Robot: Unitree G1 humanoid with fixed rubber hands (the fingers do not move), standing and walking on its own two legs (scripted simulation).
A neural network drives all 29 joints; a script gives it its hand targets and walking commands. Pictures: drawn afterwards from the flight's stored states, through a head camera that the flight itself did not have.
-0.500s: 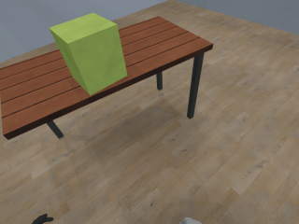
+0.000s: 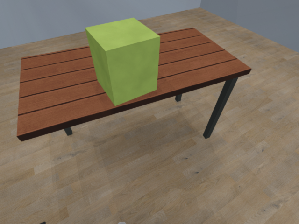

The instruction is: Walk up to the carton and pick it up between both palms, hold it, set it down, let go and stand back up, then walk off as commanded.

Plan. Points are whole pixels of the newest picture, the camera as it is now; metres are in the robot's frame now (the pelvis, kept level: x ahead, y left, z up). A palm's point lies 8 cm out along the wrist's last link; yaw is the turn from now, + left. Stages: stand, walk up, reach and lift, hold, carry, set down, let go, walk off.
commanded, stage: walk up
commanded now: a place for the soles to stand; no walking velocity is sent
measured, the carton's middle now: (124, 61) +0.73 +0.10 +0.06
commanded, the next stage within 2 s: none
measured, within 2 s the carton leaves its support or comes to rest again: neither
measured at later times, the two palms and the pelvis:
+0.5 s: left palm (29, 218) +0.18 +0.33 -0.08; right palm (252, 204) +0.21 -0.29 -0.09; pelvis +0.11 +0.01 -0.01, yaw +4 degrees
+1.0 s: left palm (27, 217) +0.18 +0.33 -0.07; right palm (239, 194) +0.24 -0.27 -0.11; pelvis +0.13 +0.01 +0.00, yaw +9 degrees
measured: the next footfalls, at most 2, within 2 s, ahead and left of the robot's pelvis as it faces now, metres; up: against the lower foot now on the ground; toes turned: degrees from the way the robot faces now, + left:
right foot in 0.52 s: +0.27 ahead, -0.08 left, +0.00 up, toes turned -3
left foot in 1.06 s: +0.19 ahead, +0.13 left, +0.00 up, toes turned +11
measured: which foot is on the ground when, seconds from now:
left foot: down 0.00-0.54, up 0.56-1.00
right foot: down 0.00-0.02, up 0.04-0.50, down 0.52-1.00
